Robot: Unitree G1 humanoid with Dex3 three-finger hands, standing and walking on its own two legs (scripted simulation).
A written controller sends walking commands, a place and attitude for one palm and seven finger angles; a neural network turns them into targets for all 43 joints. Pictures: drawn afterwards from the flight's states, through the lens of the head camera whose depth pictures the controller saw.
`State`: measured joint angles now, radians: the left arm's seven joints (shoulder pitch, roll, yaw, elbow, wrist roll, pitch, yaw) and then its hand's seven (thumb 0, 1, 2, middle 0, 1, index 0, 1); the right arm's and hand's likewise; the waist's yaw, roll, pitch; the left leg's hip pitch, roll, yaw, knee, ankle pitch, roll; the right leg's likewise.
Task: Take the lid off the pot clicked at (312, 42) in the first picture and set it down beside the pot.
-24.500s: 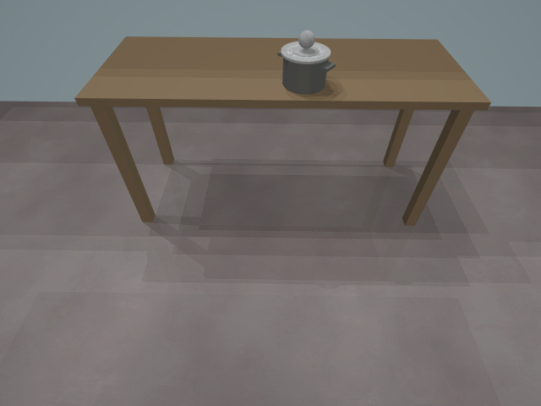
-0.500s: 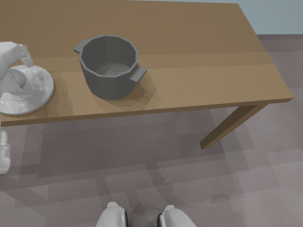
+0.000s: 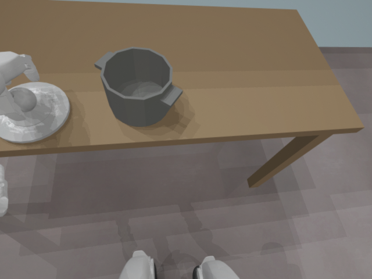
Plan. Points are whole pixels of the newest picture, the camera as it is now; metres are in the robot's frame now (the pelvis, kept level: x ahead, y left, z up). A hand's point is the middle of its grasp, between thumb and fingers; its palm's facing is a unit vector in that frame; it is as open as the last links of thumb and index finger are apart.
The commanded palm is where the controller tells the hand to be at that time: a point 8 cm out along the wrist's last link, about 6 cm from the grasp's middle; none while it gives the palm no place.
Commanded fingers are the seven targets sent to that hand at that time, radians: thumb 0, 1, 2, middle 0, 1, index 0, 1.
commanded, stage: raise the empty hand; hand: left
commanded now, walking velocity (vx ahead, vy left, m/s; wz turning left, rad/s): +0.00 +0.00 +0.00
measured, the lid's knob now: (22, 99) +0.51 +0.32 +0.02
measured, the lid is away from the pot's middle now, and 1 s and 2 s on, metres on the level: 0.25 0.25 0.25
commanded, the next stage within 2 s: draw the hand back to the body in 1.12 s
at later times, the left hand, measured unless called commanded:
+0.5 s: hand out of the picture +0.49 +0.32 +0.11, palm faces -0.41 -0.10 -0.91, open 11.0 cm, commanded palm +0.52 +0.31 +0.17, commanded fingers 0.00 0.01 0.60 -0.33 -0.89 -0.33 -0.89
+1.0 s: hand out of the picture +0.49 +0.33 +0.16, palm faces -0.37 -0.11 -0.92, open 11.0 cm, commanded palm +0.51 +0.32 +0.23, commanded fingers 0.00 0.01 0.60 -0.33 -0.89 -0.33 -0.89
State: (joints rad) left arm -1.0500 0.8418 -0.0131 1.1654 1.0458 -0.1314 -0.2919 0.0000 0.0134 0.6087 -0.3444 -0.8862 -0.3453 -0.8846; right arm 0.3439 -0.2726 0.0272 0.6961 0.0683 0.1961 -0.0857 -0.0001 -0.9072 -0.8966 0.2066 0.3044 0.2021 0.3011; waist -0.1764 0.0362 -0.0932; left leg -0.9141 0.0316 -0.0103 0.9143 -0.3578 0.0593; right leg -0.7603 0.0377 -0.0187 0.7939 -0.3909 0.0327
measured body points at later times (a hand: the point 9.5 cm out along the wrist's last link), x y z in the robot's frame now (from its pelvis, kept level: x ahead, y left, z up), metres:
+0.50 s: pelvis +0.01 +0.00 +0.01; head +0.10 +0.03 +0.45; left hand +0.50 +0.32 +0.16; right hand +0.00 -0.27 -0.10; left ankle +0.03 +0.08 -0.69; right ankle -0.01 -0.16 -0.69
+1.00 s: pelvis +0.01 +0.00 +0.02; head +0.09 +0.02 +0.47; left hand +0.50 +0.33 +0.21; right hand +0.02 -0.28 -0.09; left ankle +0.03 +0.08 -0.69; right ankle -0.01 -0.16 -0.69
